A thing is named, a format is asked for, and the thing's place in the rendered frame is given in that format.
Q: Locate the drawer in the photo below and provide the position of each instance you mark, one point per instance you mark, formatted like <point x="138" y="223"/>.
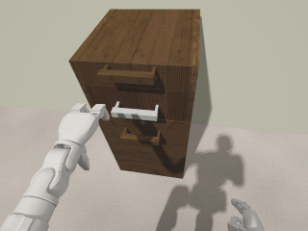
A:
<point x="172" y="103"/>

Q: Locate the handle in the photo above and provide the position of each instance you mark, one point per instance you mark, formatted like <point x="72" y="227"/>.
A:
<point x="140" y="139"/>
<point x="134" y="113"/>
<point x="126" y="77"/>

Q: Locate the left robot hand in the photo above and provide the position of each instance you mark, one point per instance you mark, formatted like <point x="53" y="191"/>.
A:
<point x="79" y="125"/>

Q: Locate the right robot hand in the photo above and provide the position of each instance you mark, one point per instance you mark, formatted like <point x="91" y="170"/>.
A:
<point x="250" y="221"/>

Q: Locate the robot left forearm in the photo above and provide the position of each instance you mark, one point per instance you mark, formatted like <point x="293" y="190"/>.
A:
<point x="38" y="203"/>

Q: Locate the cabinet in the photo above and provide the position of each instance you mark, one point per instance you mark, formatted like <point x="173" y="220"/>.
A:
<point x="164" y="41"/>

